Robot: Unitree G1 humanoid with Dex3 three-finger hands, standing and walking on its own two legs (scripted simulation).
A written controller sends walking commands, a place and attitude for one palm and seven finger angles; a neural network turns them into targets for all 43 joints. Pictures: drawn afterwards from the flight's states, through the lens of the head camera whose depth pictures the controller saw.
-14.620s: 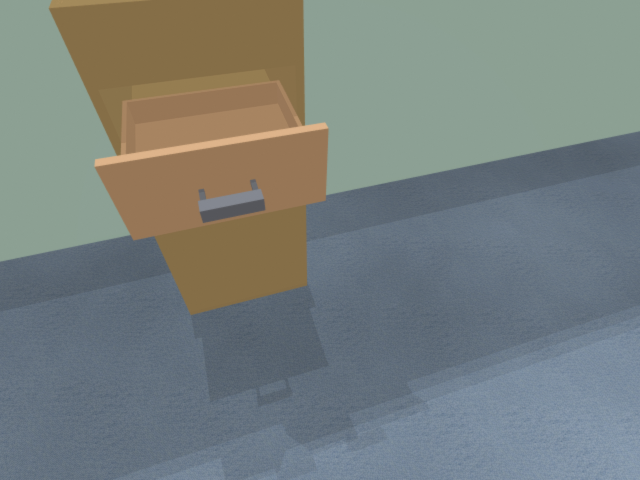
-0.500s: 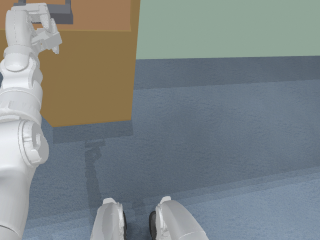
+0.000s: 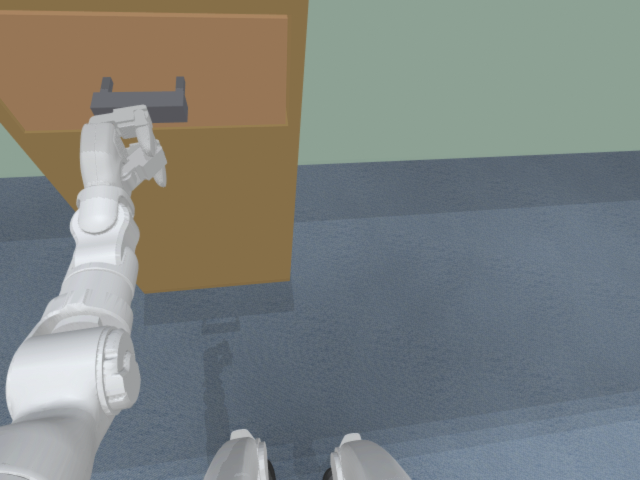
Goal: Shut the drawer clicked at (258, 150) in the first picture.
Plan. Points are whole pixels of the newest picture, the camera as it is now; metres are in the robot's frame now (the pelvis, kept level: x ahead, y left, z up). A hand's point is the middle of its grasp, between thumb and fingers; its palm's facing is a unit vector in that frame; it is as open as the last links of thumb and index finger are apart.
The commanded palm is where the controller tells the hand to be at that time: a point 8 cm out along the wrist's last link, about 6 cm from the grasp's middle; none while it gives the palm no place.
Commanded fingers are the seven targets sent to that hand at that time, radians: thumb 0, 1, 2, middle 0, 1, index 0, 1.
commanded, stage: draw the hand back to the body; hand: left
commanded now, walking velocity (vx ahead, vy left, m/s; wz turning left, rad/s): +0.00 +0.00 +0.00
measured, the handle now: (143, 95) +0.61 +0.20 +0.07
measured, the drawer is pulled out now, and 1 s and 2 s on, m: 0.00 0.00 0.00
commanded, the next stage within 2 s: step back with the hand held close in 1.40 s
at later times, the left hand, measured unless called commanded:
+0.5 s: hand (97, 221) +0.37 +0.18 +0.14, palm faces +0.06 -1.00 -0.02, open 3.3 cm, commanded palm +0.33 +0.23 +0.14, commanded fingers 0.00 0.90 0.90 -1.40 -1.60 -1.40 -1.60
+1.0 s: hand out of the picture +0.24 +0.21 +0.20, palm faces +0.34 -0.90 -0.29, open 3.3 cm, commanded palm +0.19 +0.25 +0.22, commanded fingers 0.00 0.90 0.90 -1.40 -1.60 -1.40 -1.60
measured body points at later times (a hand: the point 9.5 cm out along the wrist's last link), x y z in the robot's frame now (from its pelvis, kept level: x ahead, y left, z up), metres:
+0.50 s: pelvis +0.01 -0.02 +0.04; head +0.04 -0.02 +0.49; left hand +0.36 +0.24 +0.14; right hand +0.15 -0.26 -0.06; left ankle +0.02 +0.07 -0.66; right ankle -0.02 -0.11 -0.66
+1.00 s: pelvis +0.01 -0.02 +0.08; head +0.00 -0.04 +0.53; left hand +0.22 +0.26 +0.22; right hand +0.21 -0.23 +0.00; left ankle +0.02 +0.07 -0.66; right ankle -0.02 -0.11 -0.66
